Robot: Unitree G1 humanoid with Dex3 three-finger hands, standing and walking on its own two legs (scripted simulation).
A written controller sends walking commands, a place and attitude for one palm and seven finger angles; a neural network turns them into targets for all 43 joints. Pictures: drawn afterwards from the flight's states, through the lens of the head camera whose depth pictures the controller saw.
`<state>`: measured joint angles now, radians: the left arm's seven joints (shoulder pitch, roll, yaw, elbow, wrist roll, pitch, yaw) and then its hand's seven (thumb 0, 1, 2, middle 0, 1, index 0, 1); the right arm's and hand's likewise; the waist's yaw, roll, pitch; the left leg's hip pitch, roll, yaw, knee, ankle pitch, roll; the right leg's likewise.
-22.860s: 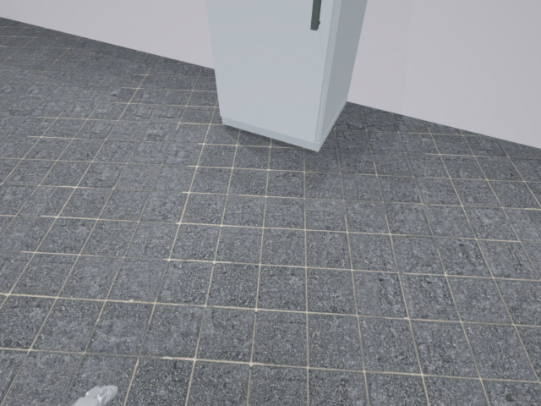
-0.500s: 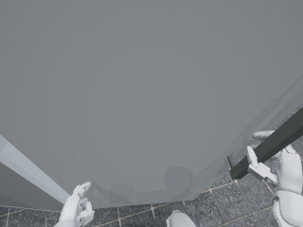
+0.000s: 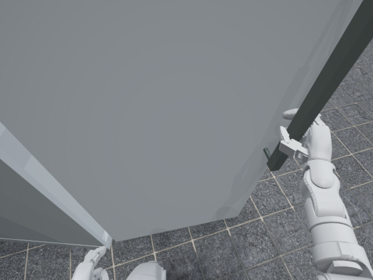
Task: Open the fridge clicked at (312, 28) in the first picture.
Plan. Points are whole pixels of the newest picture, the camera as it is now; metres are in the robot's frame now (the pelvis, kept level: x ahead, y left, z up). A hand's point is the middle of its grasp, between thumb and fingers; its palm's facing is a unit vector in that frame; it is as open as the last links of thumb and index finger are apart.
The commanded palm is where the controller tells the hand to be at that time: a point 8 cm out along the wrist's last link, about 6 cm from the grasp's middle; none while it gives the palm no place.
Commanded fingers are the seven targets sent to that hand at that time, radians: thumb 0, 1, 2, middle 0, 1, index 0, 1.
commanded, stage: stop walking and hold the door back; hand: right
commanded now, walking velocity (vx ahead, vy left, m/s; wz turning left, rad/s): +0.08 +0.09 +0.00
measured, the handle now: (303, 101) +0.44 -0.19 +0.16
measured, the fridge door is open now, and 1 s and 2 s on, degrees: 74 73 73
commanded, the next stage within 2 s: loosen the grip on the handle in 0.28 s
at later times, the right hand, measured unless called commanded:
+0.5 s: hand (289, 136) +0.41 -0.19 +0.08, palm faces +0.12 +0.98 -0.13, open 6.6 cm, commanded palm +0.36 -0.23 +0.08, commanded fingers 0.00 -0.05 -0.49 0.45 1.40 0.45 1.40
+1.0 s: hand (296, 141) +0.42 -0.21 +0.06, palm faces +0.20 +0.96 -0.18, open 14.3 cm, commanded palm +0.38 -0.26 +0.07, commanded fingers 0.00 0.55 -0.20 0.25 1.15 0.25 1.15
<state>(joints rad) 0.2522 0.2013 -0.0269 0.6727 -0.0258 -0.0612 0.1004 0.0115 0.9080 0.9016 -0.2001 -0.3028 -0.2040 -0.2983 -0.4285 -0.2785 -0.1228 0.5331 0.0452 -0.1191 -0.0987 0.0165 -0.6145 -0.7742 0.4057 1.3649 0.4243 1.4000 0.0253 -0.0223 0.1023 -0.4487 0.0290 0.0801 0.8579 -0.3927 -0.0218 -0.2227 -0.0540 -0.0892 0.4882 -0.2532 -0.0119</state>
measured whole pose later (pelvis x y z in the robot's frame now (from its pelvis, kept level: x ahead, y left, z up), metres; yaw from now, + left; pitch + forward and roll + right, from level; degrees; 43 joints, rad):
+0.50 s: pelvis +0.01 -0.01 -0.01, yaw +2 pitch +1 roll -1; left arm 0.21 0.27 0.01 0.67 -0.03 -0.15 0.06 0.01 0.91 0.90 -0.20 -0.30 -0.20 -0.30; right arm -0.50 -0.28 -0.20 0.71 0.02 -0.13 0.00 -0.03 -0.49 -0.73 0.44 1.39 0.43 1.40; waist 0.02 0.05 -0.01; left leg -0.36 0.03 0.07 0.58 -0.24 0.02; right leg -0.32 -0.01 -0.08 0.55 -0.25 -0.01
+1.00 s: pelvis +0.02 -0.02 -0.02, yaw +3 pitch +7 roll +0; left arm 0.29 0.24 -0.01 0.70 -0.01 -0.12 0.04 0.01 0.90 0.90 -0.21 -0.30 -0.21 -0.30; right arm -0.37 -0.29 -0.21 0.61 0.05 -0.26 -0.06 -0.01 0.53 -0.21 0.29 1.20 0.29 1.20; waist 0.02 -0.01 -0.06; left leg -0.50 0.03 0.06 0.68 -0.30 0.01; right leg -0.48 -0.02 -0.08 0.69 -0.34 -0.03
